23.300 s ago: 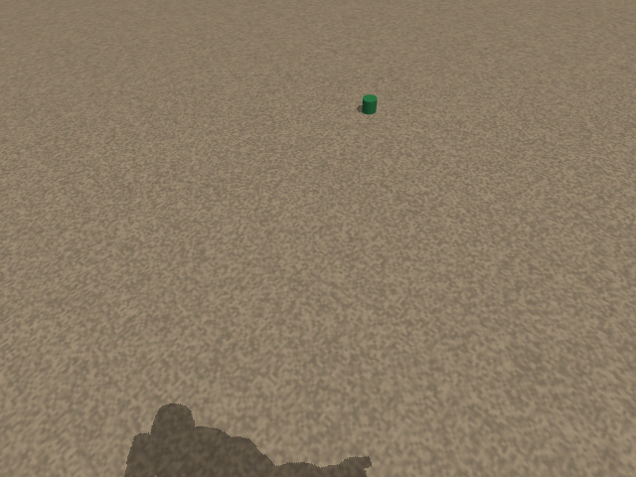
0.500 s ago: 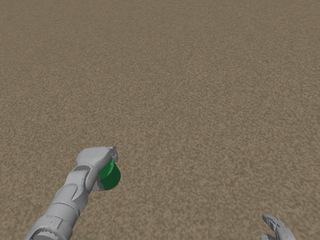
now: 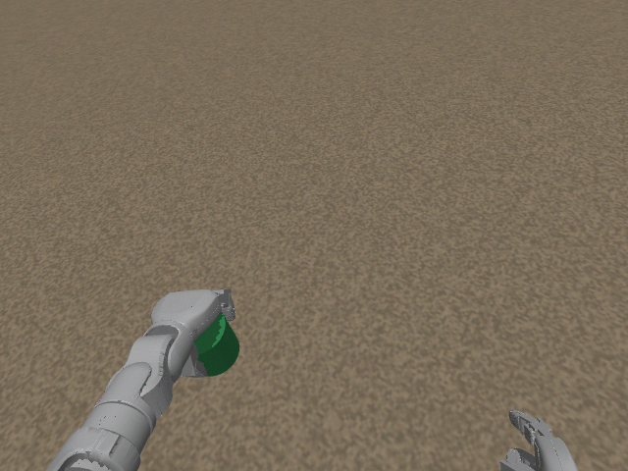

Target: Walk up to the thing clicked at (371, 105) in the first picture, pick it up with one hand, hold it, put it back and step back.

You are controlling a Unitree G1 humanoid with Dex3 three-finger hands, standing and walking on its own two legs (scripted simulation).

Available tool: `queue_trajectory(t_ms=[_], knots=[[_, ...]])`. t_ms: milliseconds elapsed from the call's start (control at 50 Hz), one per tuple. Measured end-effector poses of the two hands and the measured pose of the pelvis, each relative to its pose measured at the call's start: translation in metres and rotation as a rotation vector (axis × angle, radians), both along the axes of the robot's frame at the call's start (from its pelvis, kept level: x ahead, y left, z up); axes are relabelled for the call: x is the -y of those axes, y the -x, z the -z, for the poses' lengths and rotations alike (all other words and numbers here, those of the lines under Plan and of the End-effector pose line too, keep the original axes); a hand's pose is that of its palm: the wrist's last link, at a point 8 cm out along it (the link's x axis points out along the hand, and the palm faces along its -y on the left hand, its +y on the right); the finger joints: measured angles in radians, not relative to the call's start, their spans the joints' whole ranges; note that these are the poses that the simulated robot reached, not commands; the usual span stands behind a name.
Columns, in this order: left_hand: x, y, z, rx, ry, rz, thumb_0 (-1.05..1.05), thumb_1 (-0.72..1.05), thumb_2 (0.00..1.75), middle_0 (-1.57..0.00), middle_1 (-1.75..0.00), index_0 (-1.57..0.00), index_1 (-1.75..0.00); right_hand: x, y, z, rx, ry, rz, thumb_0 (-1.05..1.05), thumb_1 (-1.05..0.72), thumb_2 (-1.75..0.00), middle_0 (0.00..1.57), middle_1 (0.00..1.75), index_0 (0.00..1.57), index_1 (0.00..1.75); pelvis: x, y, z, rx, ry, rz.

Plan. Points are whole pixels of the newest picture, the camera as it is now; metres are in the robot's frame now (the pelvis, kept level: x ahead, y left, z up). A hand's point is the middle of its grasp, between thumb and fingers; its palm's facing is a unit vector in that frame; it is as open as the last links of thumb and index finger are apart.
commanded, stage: hold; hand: left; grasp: from above
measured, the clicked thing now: (207, 340) +0.31 +0.22 -0.06
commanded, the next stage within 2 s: crouch in 0.40 s
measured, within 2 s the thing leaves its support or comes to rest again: neither
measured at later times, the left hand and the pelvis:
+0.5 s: hand (197, 340) +0.30 +0.22 -0.04, palm faces -0.46 -0.06 -0.89, open 10.6 cm; pelvis +0.01 +0.00 +0.00, yaw +0 degrees
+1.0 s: hand (209, 359) +0.31 +0.24 -0.15, palm faces -0.43 +0.03 -0.90, open 10.6 cm; pelvis -0.02 +0.00 -0.06, yaw +2 degrees
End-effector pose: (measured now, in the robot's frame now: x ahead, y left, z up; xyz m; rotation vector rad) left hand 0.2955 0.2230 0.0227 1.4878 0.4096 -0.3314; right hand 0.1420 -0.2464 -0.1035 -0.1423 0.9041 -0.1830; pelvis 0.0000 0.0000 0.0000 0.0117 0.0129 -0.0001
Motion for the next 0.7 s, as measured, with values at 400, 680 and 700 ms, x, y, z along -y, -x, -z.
queue_trajectory(t_ms=[400,680,700], knots=[[-0.001,-0.008,-0.001,0.001,0.002,-0.002,0.00,-0.09,0.73,-0.50,-0.95,-0.50,-0.88,0.002,-0.004,-0.002,-0.016,0.006,0.014,0.01,-0.91,-0.90,0.20,0.30,0.20,0.30,-0.002,-0.007,-0.001,-0.001,0.002,-0.002],[-0.010,-0.011,0.004,0.030,-0.021,-0.021,0.00,-0.08,0.72,-0.50,-0.95,-0.49,-0.88,0.000,0.002,0.001,-0.039,0.006,0.013,0.01,-0.90,-0.90,0.20,0.30,0.20,0.30,-0.004,-0.006,-0.001,-0.009,0.004,-0.007],[-0.010,-0.010,0.007,0.024,-0.022,-0.020,0.00,-0.08,0.72,-0.50,-0.95,-0.49,-0.88,0.000,0.003,0.001,-0.042,0.006,0.014,0.01,-0.90,-0.90,0.20,0.30,0.20,0.30,-0.004,-0.006,-0.001,-0.011,0.004,-0.008]])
